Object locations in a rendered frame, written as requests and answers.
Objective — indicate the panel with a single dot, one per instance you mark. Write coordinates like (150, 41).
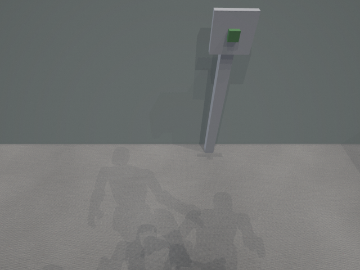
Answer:
(245, 19)

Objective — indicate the button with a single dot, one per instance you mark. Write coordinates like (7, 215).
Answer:
(233, 35)

